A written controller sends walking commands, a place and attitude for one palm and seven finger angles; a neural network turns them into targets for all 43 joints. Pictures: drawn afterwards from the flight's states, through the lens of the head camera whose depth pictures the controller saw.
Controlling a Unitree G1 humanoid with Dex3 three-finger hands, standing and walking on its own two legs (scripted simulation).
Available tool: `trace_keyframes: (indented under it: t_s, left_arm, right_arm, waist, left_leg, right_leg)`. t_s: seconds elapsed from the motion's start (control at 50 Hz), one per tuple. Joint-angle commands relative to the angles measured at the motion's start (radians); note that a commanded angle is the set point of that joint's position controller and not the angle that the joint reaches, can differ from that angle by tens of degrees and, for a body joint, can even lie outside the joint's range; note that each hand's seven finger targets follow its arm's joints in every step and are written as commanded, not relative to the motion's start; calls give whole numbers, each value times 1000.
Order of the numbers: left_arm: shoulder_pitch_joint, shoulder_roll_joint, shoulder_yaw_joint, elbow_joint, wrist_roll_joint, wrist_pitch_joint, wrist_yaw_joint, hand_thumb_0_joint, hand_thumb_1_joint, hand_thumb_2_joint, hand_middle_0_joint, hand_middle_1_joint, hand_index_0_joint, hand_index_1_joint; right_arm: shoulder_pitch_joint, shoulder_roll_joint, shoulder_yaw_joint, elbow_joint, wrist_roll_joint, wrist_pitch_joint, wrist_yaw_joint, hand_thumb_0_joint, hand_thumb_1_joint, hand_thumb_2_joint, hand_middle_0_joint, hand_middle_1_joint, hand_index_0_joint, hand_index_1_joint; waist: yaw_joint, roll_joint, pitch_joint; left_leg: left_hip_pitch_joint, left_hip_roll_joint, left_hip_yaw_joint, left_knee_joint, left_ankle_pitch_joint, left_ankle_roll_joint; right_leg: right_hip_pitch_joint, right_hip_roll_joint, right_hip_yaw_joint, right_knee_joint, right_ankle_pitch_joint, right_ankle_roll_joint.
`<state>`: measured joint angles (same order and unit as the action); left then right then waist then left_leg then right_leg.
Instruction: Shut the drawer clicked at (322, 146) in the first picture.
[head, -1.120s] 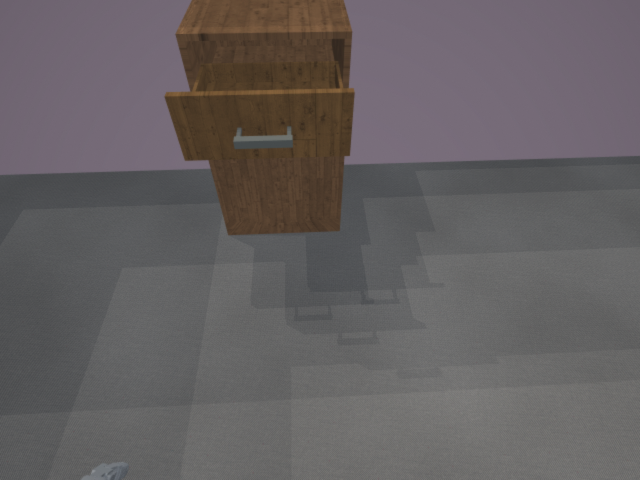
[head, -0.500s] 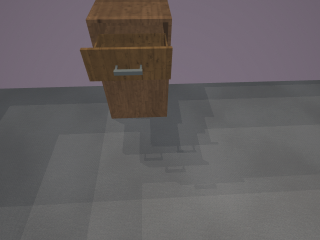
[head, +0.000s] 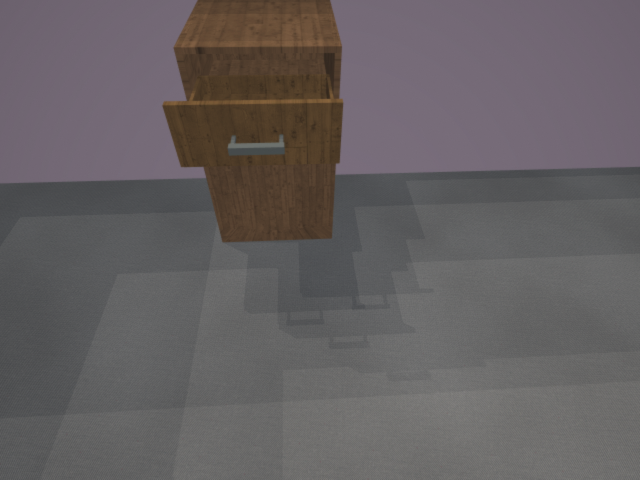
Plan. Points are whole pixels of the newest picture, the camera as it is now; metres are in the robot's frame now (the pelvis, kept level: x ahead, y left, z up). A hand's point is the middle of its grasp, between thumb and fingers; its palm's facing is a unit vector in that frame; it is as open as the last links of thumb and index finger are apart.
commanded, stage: look at it before walking up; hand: left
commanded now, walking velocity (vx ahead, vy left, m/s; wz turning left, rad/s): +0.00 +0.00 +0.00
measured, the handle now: (257, 143) +0.88 +0.21 -0.07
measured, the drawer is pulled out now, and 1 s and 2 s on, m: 0.29 0.29 0.29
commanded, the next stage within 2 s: walk to a spot facing it in 0.32 s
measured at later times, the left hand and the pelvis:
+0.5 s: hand out of the picture +0.06 +0.25 -0.16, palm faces -0.03 -0.94 -0.33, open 7.3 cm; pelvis +0.00 +0.01 +0.00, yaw +0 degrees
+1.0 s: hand out of the picture +0.03 +0.15 -0.17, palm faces -0.01 -0.99 -0.14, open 7.3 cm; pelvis +0.13 +0.00 -0.01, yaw -7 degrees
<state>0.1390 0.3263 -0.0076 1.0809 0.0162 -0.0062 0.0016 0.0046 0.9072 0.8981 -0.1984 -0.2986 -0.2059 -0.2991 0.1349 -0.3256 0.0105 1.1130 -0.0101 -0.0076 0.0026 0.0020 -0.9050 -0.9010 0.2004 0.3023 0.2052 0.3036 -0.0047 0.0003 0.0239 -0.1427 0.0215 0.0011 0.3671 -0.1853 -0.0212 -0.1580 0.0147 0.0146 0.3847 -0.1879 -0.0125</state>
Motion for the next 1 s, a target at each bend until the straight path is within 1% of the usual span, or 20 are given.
trace_keyframes:
  t_s: [0.0, 0.4, 0.42, 0.44, 0.48, 0.52, 0.6, 0.66, 0.68, 0.7, 0.72, 0.74, 0.76, 0.78, 0.8, 0.82, 0.86, 0.9, 0.94, 0.98]
  left_arm:
    - [-35, 204, 41, -63, -4, -21, 11, 0, 900, 900, -200, -300, -200, -300]
    - [-20, 201, 39, -51, -4, -21, 11, 0, 900, 900, -200, -300, -200, -300]
    - [21, 120, 22, -30, -6, -12, 13, 0, 900, 900, -200, -300, -200, -300]
    - [58, 79, 13, -16, -4, -1, 14, 0, 900, 900, -200, -300, -200, -300]
    - [90, 82, 22, -17, 3, 11, 5, 0, 900, 900, -200, -300, -200, -300]
    - [114, 78, 32, -29, 8, 14, -5, 0, 900, 900, -200, -300, -200, -300]
    - [164, 39, 46, -51, 6, -3, -15, 0, 900, 900, -200, -300, -200, -300]
    - [187, -1, 53, -71, 7, -16, -18, 0, 900, 900, -200, -300, -200, -300]
    - [190, -23, 54, -74, 8, -21, -18, 0, 900, 900, -200, -300, -200, -300]
    - [210, -42, 56, -73, 8, -27, -18, 0, 900, 900, -200, -300, -200, -300]
    - [259, -50, 59, -57, 8, -33, -18, 0, 900, 900, -200, -300, -200, -300]
    - [339, -34, 69, -28, 10, -42, -13, 0, 900, 900, -200, -300, -200, -300]
    - [442, 29, 86, 13, 12, -52, -1, 0, 900, 900, -200, -300, -200, -300]
    - [548, 58, 94, 47, 5, -61, 13, 0, 900, 900, -200, -300, -200, -300]
    - [577, 31, 85, 57, 7, -64, 25, 0, 900, 900, -200, -300, -200, -300]
    - [566, 18, 84, 57, 11, -63, 31, 0, 900, 900, -200, -300, -200, -300]
    - [503, -20, 76, 37, 15, -66, 37, 0, 900, 900, -200, -300, -200, -300]
    - [441, -36, 72, 24, 18, -69, 38, 0, 900, 900, -200, -300, -200, -300]
    - [389, -36, 72, 17, 15, -70, 35, 0, 900, 900, -200, -300, -200, -300]
    - [358, -18, 79, 14, 13, -67, 31, 0, 900, 900, -200, -300, -200, -300]
  right_arm:
    - [-35, -193, -42, -57, 0, -26, -15, 0, -900, -900, 200, 300, 200, 300]
    - [-35, -200, -42, -53, 2, -28, -16, 0, -900, -900, 200, 300, 200, 300]
    - [-8, -120, -24, -34, -3, -20, -14, 0, -900, -900, 200, 300, 200, 300]
    - [34, -74, -15, -21, -7, -11, -11, 0, -900, -900, 200, 300, 200, 300]
    - [67, -79, -24, -20, -13, -2, -9, 0, -900, -900, 200, 300, 200, 300]
    - [75, -85, -35, -32, -16, 1, -7, 0, -900, -900, 200, 300, 200, 300]
    - [138, -80, -51, -45, -12, -21, -12, 0, -900, -900, 200, 300, 200, 300]
    - [186, -90, -69, -52, -7, -29, -14, 0, -900, -900, 200, 300, 200, 300]
    - [201, -88, -74, -50, -7, -33, -16, 0, -900, -900, 200, 300, 200, 300]
    - [205, -77, -76, -52, -6, -37, -16, 0, -900, -900, 200, 300, 200, 300]
    - [192, -62, -75, -56, -6, -39, -17, 0, -900, -900, 200, 300, 200, 300]
    - [160, -27, -71, -69, -4, -44, -17, 0, -900, -900, 200, 300, 200, 300]
    - [103, 28, -62, -105, -1, -53, -14, 0, -900, -900, 200, 300, 200, 300]
    - [-5, 42, -56, -152, -7, -61, -10, 0, -900, -900, 200, 300, 200, 300]
    - [-50, 38, -58, -164, -12, -67, -11, 0, -900, -900, 200, 300, 200, 300]
    - [-58, 57, -60, -166, -9, -69, -10, 0, -900, -900, 200, 300, 200, 300]
    - [-55, 79, -65, -163, -8, -61, 1, 0, -900, -900, 200, 300, 200, 300]
    - [-50, 100, -68, -171, -5, -48, 9, 0, -900, -900, 200, 300, 200, 300]
    - [-37, 116, -68, -180, 1, -44, 19, 0, -900, -900, 200, 300, 200, 300]
    - [-17, 127, -67, -179, 5, -49, 24, 0, -900, -900, 200, 300, 200, 300]
  waist:
    - [4, -5, -34]
    - [4, 2, -47]
    - [5, 5, -62]
    - [5, -5, -54]
    - [6, -9, 6]
    - [11, -10, 91]
    - [4, 42, 92]
    - [-1, 122, 124]
    - [1, 138, 146]
    - [13, 136, 141]
    - [37, 98, 118]
    - [73, -18, 87]
    - [101, -248, 71]
    - [145, -316, 90]
    - [146, -174, 96]
    - [129, -88, 80]
    - [89, -76, 82]
    - [49, -109, 100]
    - [20, -132, 115]
    - [5, -146, 107]
  left_leg:
    - [2, 92, -92, -64, 44, 42]
    - [14, 98, -100, -75, 66, 45]
    - [25, 96, -82, -67, 20, 34]
    - [20, 88, -66, -53, -82, 29]
    - [-30, 82, -59, -47, -312, 38]
    - [-95, 89, -66, -42, -418, 52]
    - [-53, 141, -105, -10, -376, 95]
    - [-41, 216, -183, -66, -446, 140]
    - [-38, 244, -204, -70, -410, 156]
    - [-40, 251, -183, -38, -337, 159]
    - [-80, 216, -124, 52, -254, 137]
    - [-183, 141, -18, 228, -167, 94]
    - [-405, 35, 126, 491, -163, 41]
    - [-590, 11, 125, 677, -393, 24]
    - [-659, 44, 60, 762, -382, 23]
    - [-688, 64, 44, 792, -354, 22]
    - [-649, 86, 45, 733, -309, 19]
    - [-559, 90, 42, 643, -235, 11]
    - [-425, 73, 67, 522, -136, 12]
    - [-270, 35, 110, 401, -67, 19]
  right_leg:
    - [-25, -123, 112, -90, 3, -16]
    - [-10, -123, 102, -85, 38, -12]
    - [-11, -120, 101, -84, -14, -2]
    - [-26, -112, 103, -73, -125, -1]
    - [-89, -94, 125, -67, -323, -17]
    - [-150, -75, 143, -48, -399, -33]
    - [-201, -39, 129, 81, -305, -60]
    - [-272, 6, 58, 217, -278, -51]
    - [-287, 12, 27, 252, -236, -47]
    - [-257, 7, 1, 233, -205, -46]
    - [-170, 0, 19, 177, -172, -53]
    - [-25, -52, 129, 94, -106, -84]
    - [172, -185, 373, -10, 61, -155]
    - [278, -322, 585, -80, 328, -238]
    - [315, -340, 585, -52, 485, -282]
    - [347, -331, 534, -29, 479, -285]
    - [267, -289, 442, -59, 330, -248]
    - [131, -268, 381, -115, 245, -222]
    - [0, -221, 297, -153, 194, -181]
    - [-67, -179, 233, -151, 196, -146]
